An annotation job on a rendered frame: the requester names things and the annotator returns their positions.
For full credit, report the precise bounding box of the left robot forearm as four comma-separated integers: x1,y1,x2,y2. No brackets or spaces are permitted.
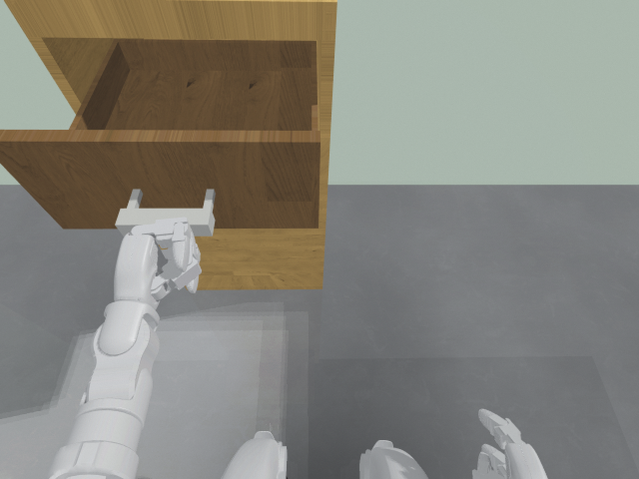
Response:
45,299,160,479

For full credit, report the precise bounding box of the left robot thigh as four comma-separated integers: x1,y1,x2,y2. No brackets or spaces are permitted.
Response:
221,438,287,479

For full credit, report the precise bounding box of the right robot hand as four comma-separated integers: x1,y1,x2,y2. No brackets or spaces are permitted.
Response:
472,409,548,479

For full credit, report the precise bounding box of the handle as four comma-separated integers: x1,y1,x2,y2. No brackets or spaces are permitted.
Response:
115,189,216,237

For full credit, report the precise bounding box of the left robot hand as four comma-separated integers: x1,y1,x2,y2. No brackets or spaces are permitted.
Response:
114,218,202,310

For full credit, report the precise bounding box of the right robot shin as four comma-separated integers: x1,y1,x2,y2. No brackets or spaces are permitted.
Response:
371,440,393,450

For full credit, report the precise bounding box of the cabinet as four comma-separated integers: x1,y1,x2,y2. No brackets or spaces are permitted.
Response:
4,0,337,290

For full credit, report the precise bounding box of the drawer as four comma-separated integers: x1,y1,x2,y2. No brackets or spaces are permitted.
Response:
0,39,320,230

